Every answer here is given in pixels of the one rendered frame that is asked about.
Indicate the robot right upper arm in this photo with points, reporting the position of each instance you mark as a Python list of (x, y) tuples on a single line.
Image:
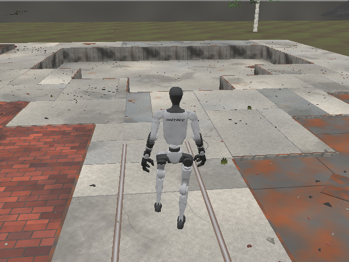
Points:
[(195, 125)]

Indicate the robot right hand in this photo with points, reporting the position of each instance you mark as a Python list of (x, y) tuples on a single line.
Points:
[(200, 158)]

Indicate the robot left upper arm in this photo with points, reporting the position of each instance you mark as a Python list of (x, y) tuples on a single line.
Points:
[(155, 124)]

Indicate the robot left hand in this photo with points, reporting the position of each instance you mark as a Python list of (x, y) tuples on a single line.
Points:
[(144, 164)]

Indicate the robot right forearm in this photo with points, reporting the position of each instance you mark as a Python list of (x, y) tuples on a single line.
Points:
[(200, 146)]

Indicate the robot left thigh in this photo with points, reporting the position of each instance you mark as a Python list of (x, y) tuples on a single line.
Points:
[(161, 158)]

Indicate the left robot shin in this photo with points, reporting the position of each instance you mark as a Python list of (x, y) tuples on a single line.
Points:
[(159, 187)]

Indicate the robot left forearm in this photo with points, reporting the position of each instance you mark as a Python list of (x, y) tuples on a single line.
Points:
[(148, 148)]

